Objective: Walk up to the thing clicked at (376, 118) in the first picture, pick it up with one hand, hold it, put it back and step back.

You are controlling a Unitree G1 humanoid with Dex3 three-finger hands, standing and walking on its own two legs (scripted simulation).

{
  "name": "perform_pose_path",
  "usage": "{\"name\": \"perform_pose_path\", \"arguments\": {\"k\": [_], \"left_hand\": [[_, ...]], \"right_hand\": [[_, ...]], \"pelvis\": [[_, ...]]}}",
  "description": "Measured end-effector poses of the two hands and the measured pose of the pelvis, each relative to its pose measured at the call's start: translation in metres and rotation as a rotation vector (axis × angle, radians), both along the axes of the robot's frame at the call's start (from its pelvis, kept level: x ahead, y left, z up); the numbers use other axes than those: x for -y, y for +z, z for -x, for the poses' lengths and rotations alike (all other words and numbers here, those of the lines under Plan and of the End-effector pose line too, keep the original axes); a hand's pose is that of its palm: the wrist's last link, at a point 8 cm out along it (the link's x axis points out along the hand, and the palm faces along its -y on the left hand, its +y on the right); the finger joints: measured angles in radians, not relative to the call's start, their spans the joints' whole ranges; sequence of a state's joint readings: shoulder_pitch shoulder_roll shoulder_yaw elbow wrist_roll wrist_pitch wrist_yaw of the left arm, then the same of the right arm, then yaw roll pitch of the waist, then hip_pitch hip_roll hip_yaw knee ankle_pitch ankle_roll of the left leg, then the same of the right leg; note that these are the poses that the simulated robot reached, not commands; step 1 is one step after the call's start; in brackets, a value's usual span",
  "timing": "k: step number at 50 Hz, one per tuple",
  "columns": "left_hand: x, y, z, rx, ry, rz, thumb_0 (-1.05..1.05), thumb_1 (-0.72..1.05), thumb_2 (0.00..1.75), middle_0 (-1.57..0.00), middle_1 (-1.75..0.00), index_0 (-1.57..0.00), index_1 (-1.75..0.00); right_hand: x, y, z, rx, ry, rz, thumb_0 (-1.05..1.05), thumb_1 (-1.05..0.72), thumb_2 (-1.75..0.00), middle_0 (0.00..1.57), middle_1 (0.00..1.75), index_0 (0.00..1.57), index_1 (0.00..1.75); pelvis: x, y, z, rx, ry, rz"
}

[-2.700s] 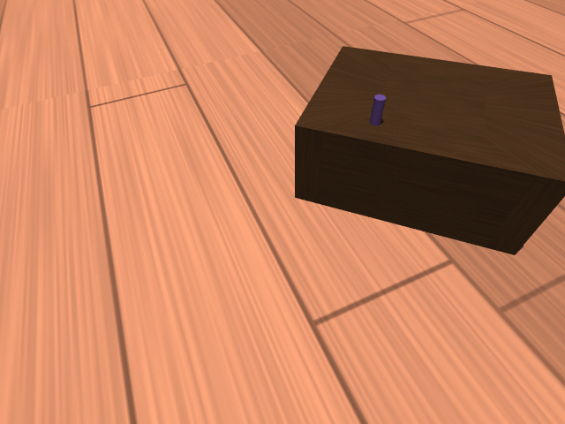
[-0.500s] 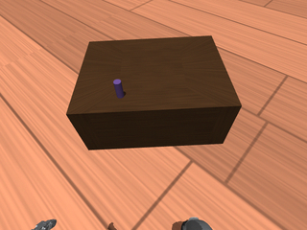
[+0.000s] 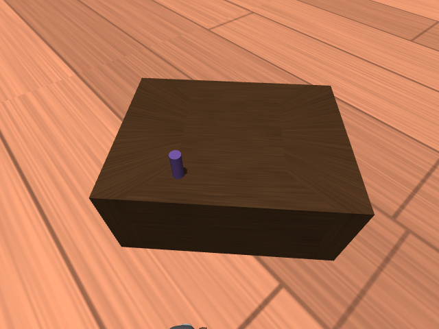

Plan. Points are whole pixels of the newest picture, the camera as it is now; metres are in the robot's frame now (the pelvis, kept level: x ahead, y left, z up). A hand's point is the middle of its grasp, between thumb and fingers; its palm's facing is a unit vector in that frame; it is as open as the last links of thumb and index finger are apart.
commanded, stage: walk up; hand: left
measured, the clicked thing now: (176, 165) +0.68 +0.22 -0.28
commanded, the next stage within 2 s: none
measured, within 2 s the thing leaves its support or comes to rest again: neither
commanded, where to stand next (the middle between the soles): +0.25 +0.01 m, yaw +1 degrees
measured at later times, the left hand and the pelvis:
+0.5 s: hand (129, 276) +0.24 +0.23 -0.12, palm faces -0.03 -0.90 -0.44, open 7.3 cm; pelvis +0.15 -0.05 +0.00, yaw +0 degrees
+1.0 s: hand (128, 279) +0.24 +0.24 -0.15, palm faces +0.04 -0.92 -0.38, open 7.3 cm; pelvis +0.17 -0.03 -0.01, yaw +3 degrees
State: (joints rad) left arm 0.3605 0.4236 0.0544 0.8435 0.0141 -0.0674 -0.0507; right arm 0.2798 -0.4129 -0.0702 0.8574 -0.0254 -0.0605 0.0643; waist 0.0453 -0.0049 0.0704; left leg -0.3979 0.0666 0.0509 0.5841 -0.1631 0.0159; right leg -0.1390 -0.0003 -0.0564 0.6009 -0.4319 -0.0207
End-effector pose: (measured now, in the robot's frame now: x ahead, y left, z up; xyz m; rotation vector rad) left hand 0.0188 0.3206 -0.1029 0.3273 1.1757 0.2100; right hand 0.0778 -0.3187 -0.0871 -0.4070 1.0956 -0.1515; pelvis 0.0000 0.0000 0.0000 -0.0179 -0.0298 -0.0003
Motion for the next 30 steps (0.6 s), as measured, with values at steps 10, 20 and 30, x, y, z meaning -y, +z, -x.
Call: {"name": "perform_pose_path", "arguments": {"k": [10,20,30], "left_hand": [[-0.003,0.003,-0.096,-0.007,-0.055,0.015,0.01,0.91,0.9,-0.2,-0.3,-0.2,-0.3],[0.028,0.02,-0.189,0.062,-0.088,-0.064,0.0,0.91,0.9,-0.2,-0.3,-0.2,-0.3],[0.065,0.039,-0.216,0.082,-0.051,-0.1,0.0,0.91,0.9,-0.21,-0.3,-0.21,-0.3]], "right_hand": [[-0.012,0.016,-0.043,0.03,-0.054,0.0,0.0,-0.91,-0.9,0.2,0.3,0.2,0.3],[0.031,-0.022,-0.074,-0.069,-0.1,-0.041,0.0,-0.9,-0.9,0.21,0.31,0.21,0.3],[0.04,-0.042,-0.146,-0.091,-0.058,-0.093,0.0,-0.91,-0.9,0.2,0.3,0.2,0.3]], "pelvis": [[-0.006,0.012,-0.065,0.016,-0.008,-0.021],[0.031,-0.001,-0.131,0.015,-0.012,-0.048],[0.051,0.006,-0.163,0.012,0.001,-0.051]]}}
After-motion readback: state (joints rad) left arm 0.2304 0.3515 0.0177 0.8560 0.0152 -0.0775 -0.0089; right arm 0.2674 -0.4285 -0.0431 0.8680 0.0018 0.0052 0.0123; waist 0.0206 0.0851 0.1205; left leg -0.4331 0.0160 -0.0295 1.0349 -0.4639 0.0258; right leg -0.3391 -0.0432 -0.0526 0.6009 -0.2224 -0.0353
